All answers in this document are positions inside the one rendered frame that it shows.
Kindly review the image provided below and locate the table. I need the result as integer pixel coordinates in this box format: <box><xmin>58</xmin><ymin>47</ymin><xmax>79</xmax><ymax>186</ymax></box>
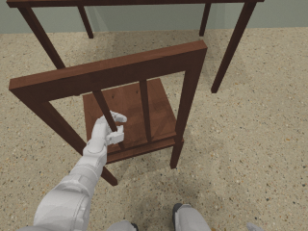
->
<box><xmin>6</xmin><ymin>0</ymin><xmax>265</xmax><ymax>96</ymax></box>

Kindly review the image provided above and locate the robot left hand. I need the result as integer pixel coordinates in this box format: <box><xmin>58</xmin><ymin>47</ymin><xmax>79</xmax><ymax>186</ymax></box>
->
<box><xmin>91</xmin><ymin>111</ymin><xmax>127</xmax><ymax>145</ymax></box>

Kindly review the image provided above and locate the chair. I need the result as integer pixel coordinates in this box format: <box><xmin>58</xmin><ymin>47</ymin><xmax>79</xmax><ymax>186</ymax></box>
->
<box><xmin>9</xmin><ymin>39</ymin><xmax>208</xmax><ymax>186</ymax></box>

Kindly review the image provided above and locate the robot right thigh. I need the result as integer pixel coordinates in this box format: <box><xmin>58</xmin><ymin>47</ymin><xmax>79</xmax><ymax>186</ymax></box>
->
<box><xmin>174</xmin><ymin>207</ymin><xmax>211</xmax><ymax>231</ymax></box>

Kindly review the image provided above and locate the left robot upper arm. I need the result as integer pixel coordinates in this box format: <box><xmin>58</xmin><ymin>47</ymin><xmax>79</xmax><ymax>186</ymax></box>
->
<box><xmin>15</xmin><ymin>189</ymin><xmax>91</xmax><ymax>231</ymax></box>

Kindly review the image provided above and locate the robot right shin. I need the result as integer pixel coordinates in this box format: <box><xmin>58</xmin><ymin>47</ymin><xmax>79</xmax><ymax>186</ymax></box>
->
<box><xmin>178</xmin><ymin>204</ymin><xmax>192</xmax><ymax>211</ymax></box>

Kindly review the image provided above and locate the robot left forearm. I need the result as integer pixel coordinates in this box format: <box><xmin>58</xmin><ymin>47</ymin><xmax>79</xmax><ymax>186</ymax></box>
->
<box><xmin>33</xmin><ymin>138</ymin><xmax>108</xmax><ymax>225</ymax></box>

